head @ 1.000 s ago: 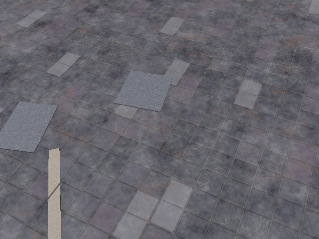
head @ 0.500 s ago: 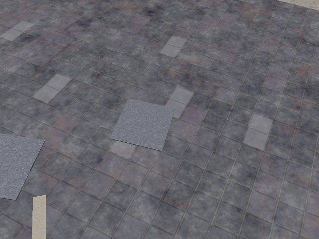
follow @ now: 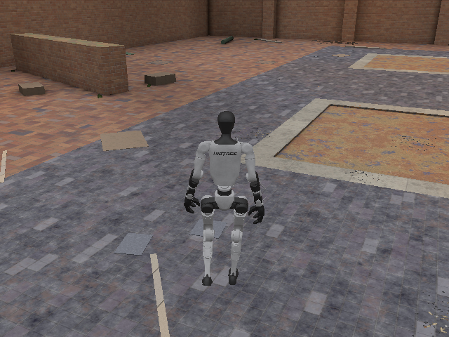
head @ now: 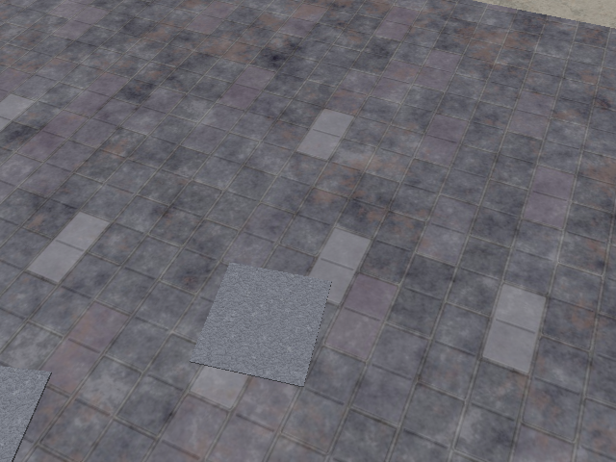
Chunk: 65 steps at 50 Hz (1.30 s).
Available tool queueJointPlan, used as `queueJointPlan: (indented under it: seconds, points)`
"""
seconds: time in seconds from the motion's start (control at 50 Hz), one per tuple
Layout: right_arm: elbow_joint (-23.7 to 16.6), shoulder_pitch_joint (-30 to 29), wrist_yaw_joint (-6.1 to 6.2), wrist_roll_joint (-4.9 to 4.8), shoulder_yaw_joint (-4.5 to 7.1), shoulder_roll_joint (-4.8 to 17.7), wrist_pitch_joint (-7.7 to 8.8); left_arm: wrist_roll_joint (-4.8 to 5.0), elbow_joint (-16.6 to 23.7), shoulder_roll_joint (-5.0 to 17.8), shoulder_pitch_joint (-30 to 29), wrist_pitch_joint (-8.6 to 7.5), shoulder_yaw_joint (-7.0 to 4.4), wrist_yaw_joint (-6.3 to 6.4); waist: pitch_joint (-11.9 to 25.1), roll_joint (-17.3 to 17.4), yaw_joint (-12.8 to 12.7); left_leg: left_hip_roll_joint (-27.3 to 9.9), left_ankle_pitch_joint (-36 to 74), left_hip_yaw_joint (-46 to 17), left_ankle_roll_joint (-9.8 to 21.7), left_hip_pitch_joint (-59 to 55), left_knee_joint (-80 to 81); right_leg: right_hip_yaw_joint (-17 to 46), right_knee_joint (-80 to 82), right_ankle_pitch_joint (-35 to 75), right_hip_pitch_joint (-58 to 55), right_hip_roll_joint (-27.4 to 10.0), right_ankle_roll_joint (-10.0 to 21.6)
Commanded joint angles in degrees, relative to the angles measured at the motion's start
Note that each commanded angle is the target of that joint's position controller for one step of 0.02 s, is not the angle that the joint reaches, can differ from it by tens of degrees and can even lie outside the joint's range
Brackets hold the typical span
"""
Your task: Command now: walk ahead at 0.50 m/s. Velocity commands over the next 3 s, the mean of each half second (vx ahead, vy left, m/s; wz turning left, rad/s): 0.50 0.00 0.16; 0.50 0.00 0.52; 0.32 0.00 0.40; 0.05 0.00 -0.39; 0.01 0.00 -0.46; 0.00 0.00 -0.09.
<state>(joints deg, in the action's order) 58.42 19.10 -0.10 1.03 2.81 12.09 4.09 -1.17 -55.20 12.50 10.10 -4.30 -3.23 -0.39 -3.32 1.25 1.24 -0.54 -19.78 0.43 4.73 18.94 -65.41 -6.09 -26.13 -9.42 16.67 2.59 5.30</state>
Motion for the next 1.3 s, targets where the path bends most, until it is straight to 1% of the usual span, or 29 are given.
queueJointPlan:
  seconds: [0.02, 0.08, 0.18, 0.3, 0.34, 0.38, 0.42, 0.44, 0.46, 0.48, 0.5, 0.52, 0.54, 0.56, 0.6, 0.66, 0.78, 0.88, 0.92, 0.96, 0.98, 1.0, 1.02, 1.04, 1.06, 1.08, 1.14, 1.22, 1.3]
  points:
    - [-2.02, 3.42, -0.81, 1.12, 0.77, 2.48, -0.84, 0.43, -0.61, 2.77, 5.62, -1.31, -0.16, 0.39, 2.41, -4.73, 0.48, -4.31, 3.86, -2.41, -0.88, 9.47, 0.38, 17.33, 16.36, 7.44, -8.38, -15.28, 6.45]
    - [-3.66, -1.08, -1.35, 1.34, 0.78, 2.3, -2.01, 0.66, -2.15, 5.16, 9.31, -2.08, -0.54, 0.57, 0.76, -4.07, 0.74, -5.38, 7.4, -0.88, -2.48, 13.27, 4.25, 14.18, 18.68, 9.5, -8.12, -14.4, 7.07]
    - [-7.78, -13.08, -1.6, 0.64, 0.38, 2.62, -2.15, 0.61, -3.27, 4.85, 14.19, -1.8, -0.08, 0.58, -1.99, -3.93, -1.86, -6.03, 16.07, 1.27, -4.27, 18.97, 17.31, 10.92, 20.43, 12.74, -11.55, -12.74, 6.33]
    - [-10.65, -21.08, -1.68, 0.08, -0.42, 2.11, -1.72, -0.23, -5.25, 4.85, 19.16, -1.84, 0.02, 1.32, -3.28, -4.71, -4.34, -3.09, 18.5, 3.28, -1.58, 18.16, 28.41, 5.17, 19.21, 19.82, -20.02, -14.65, 5.3]
    - [-11.39, -21.63, -1.73, 0.25, -0.28, 2.46, -1.43, -0.5, -5.68, 5.04, 19.13, -1.7, -0.09, 1.83, -3.65, -4.73, -3.84, -2.22, 15.65, 3.7, 0.25, 17.42, 30.6, 3.42, 16.84, 24.67, -23.22, -15.97, 4.72]
    - [-10.91, -18.85, -1.51, 0.46, 0.17, 2.96, -1.07, -0.58, -5.5, 6.01, 17.5, -1.63, -0.31, 2.24, -1.83, -5.35, -1.96, 0.53, 11.28, 5.93, 2.57, 11.65, 32.31, 0.86, 10.58, 39.99, -24.67, -16.36, 3.58]
    - [-7.66, -8.06, -1.03, 0.76, 1.38, 4.59, -0.56, -0.57, -5.05, 7.53, 15.98, -1.0, -0.7, 2.33, 4.44, -5.48, 2.62, 4.93, 8.98, 8.27, 5.36, -0.7, 35.42, -1.76, -5.68, 51.78, -24.2, -15.49, 2.37]
    - [-4.95, 1.02, -0.74, 1.53, 2.58, 7.1, -0.21, -0.23, -4.0, 7.75, 15.04, -0.82, -0.64, 2.32, 9.15, -4.23, 6.42, 2.89, 10.15, 3.91, 7.79, -13.89, 37.52, -3.2, -18.65, 43.98, -15.94, -14.32, 0.9]
    - [-4.63, 8.38, -0.09, 2.29, 4.48, 13.46, -0.25, 1.36, -0.68, 4.74, 15.44, -1.09, 0.12, 1.66, 16.05, 5.01, 7.75, -12.05, 6.29, -18.89, 14.42, -30.3, 39.61, -5.62, -40.63, 20.16, 2.71, -8.52, -1.82]
    - [-4.62, 6.01, -0.52, 0.67, 4.8, 15.05, -1.15, 1.16, 0.9, 5.24, 15.32, -1.6, -0.41, 0.85, 19.33, 10.67, 4.58, -20.69, 11.15, -43.55, 20.12, -36.24, 48.68, 2.59, -54.14, -19.85, 17.62, 1.81, -2.92]
    - [-4.98, 1.54, -0.69, -0.62, 4.5, 13.83, -1.57, 0.12, 2.32, 6.66, 10.04, -1.83, -0.73, 0.54, 12.34, 3.63, 3.13, -18.14, 8.4, -35.64, 18.19, -31.25, 48.97, 8.73, -55.03, -15.2, 23.28, -3.17, -2.07]
    - [-5.64, -1.79, -0.59, -0.66, 3.77, 10.7, -1.56, 0.35, 3.42, 6.26, 6.9, -2.49, -0.54, 0.3, 6.43, 0.25, 2.16, -16.47, 10.88, -28.92, 16.17, -23.32, 50.44, 8.45, -51.49, -10.31, 23.38, -5.46, -2.13]
    - [-5.89, -3.97, -0.44, -0.53, 3.11, 8.27, -1.42, 0.21, 3.5, 5.68, 6.43, -2.51, -0.61, 0.37, 2.77, -2.54, -0.07, -13.57, 15.17, -24.3, 13.62, -16.77, 51.98, 8.41, -46.37, -8.11, 20.72, -7.22, -2.46]
    - [-5.75, -4.74, -0.08, -0.87, 2.62, 6.88, -1.11, -0.74, 4.0, 5.43, 6.49, -1.67, -0.63, 0.45, 1.62, -2.15, -1.8, -11.0, 19.56, -20.77, 12.05, -12.26, 52.64, 8.54, -42.76, -7.65, 17.67, -8.25, -3.44]
    - [-5.64, -3.65, 0.12, -1.12, 2.41, 7.0, -0.21, -1.66, 4.5, 4.18, 7.23, 0.35, -0.43, 0.13, 2.65, -0.7, -3.05, -8.47, 24.23, -17.28, 11.53, -9.07, 53.2, 7.89, -38.88, -7.46, 14.31, -8.39, -5.21]
    - [-5.55, -0.51, 0.17, -1.2, 3.01, 9.63, 0.18, -1.61, 7.24, 4.17, 1.94, 1.69, -0.34, -0.18, 1.52, 0.24, -2.25, -6.58, 24.18, -15.84, 11.34, -7.73, 54.86, 6.45, -32.22, -3.03, 17.22, -8.53, -7.47]
    - [-5.78, 6.62, 0.2, -0.93, 3.06, 9.73, -0.51, -1.0, 12.77, 4.88, -11.11, 1.9, 0.04, -0.67, 0.71, 1.87, 2.71, -5.45, 26.56, -17.87, 8.37, -15.1, 53.53, 6.57, -18.46, 7.63, 23.15, -6.99, -8.6]
    - [-6.37, 9.7, 0.94, -0.06, 3.22, 10.52, -0.88, -0.38, 16.82, 5.44, -18.04, 1.05, 0.84, -0.98, 0.46, 2.91, 4.74, -6.51, 34.15, -20.64, 8.15, -21.32, 48.73, 6.67, -10.32, 6.58, 22.39, -4.24, -7.35]
    - [-7.32, 7.84, 1.41, 0.1, 3.52, 11.54, -0.86, -0.16, 17.13, 6.66, -15.65, 0.47, 0.7, -0.86, 0.85, 3.69, 2.71, -6.97, 36.73, -21.95, 6.53, -20.63, 46.16, 7.46, -5.9, 4.45, 16.08, -3.33, -6.08]
    - [-8.68, 4.14, 1.1, 0.09, 3.88, 12.97, -0.49, 0.04, 14.42, 9.1, -5.42, -0.26, -0.25, -0.03, 4.93, 3.46, -2.14, -4.88, 45.57, -21.31, 3.92, -16.18, 37.82, 6.4, -1.99, 0.85, -0.13, -0.45, -4.06]
    - [-9.1, 2.99, 0.47, -0.5, 3.83, 12.78, 0.01, -0.38, 12.6, 11.0, 2.61, -1.05, -1.0, 0.71, 9.62, 0.32, -6.37, -1.33, 43.36, -18.67, 2.52, -11.96, 26.95, 8.23, 1.21, 2.61, -12.18, -3.01, -2.27]
    - [-11.27, 3.64, 0.05, -1.18, 2.66, 8.46, 0.57, -1.76, 12.38, 15.46, 12.06, -1.3, -1.98, 1.83, 18.95, -6.01, -9.12, 2.09, 25.51, -14.26, 1.49, -4.32, 11.06, 21.67, 1.97, -8.54, -25.93, -17.07, 0.41]
    - [-12.66, 11.03, 0.18, -2.82, 2.11, 5.0, 0.17, -2.4, 12.83, 19.48, 9.8, -0.4, -2.84, 1.74, 22.61, -19.78, -3.62, 10.28, -13.51, -8.25, 0.21, 12.38, -1.86, 47.61, 9.08, -10.11, -34.51, -29.37, 6.63]
    - [-10.72, 10.41, 0.76, -0.55, 2.51, 9.68, -0.9, -1.34, 13.44, 14.24, 6.19, 0.4, -2.28, 1.35, 16.24, -10.73, -2.05, 4.14, -9.39, -7.95, 0.7, 16.93, -7.28, 48.27, 9.4, -16.57, -27.72, -27.85, 6.86]
    - [-10.73, 6.13, 0.23, 0.1, 2.63, 9.84, -1.23, -0.78, 14.15, 8.93, 2.65, 0.49, -0.98, 1.16, 8.6, -4.22, -1.99, 2.02, -3.58, -7.14, 0.32, 16.72, -6.34, 38.15, 10.5, -14.76, -19.63, -24.7, 5.55]
    - [-11.23, 3.56, -0.26, 0.16, 2.41, 8.63, -1.39, -0.94, 13.82, 6.88, 1.21, 0.34, -0.37, 0.97, 4.75, -2.32, -1.57, 0.31, -0.47, -6.48, -0.25, 15.61, -4.08, 29.78, 12.04, -7.62, -14.28, -21.65, 4.35]
    - [-12.25, 2.05, -1.82, 1.06, 2.27, 7.47, -3.2, -0.34, 11.57, 6.84, 3.81, -0.95, -0.21, 0.92, 3.28, -7.61, -0.39, -1.66, 1.81, -4.85, -1.41, 13.24, -1.5, 17.3, 14.26, 6.45, -9.46, -17.59, 2.56]
    - [-15.04, -3.26, -2.4, 0.99, 1.77, 6.24, -4.26, 0.51, 10.39, 7.76, 5.66, -2.03, -0.55, 0.72, 2.8, -6.54, 0.36, -1.62, 5.32, -2.57, -3.21, 17.33, 2.62, 6.85, 12.36, 35.78, -11.01, -17.98, 3.95]
    - [-17.77, -9.94, -3.45, 0.6, 0.19, 3.86, -3.9, 0.52, 9.87, 7.93, 5.7, -0.99, -0.47, 0.92, 2.7, -8.25, -0.95, -0.8, 15.1, 1.34, -3.37, 10.6, 19.28, -1.65, 11.36, 37.29, -7.77, -14.32, 2.63]
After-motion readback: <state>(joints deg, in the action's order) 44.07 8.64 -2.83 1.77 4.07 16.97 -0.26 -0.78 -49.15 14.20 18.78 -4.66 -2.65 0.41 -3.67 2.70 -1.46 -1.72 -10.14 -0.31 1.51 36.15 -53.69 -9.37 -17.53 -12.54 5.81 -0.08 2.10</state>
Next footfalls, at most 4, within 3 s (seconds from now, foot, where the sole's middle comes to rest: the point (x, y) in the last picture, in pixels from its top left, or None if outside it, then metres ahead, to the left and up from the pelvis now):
0.44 left None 0.39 0.11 -0.77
0.98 right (312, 351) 0.73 0.03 -0.77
1.44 left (196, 334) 0.79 0.31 -0.77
1.88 right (290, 326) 0.80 0.08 -0.77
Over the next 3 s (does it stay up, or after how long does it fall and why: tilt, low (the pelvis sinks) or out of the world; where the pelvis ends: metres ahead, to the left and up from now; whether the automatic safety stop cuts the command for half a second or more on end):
stays up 0.71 0.15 0.01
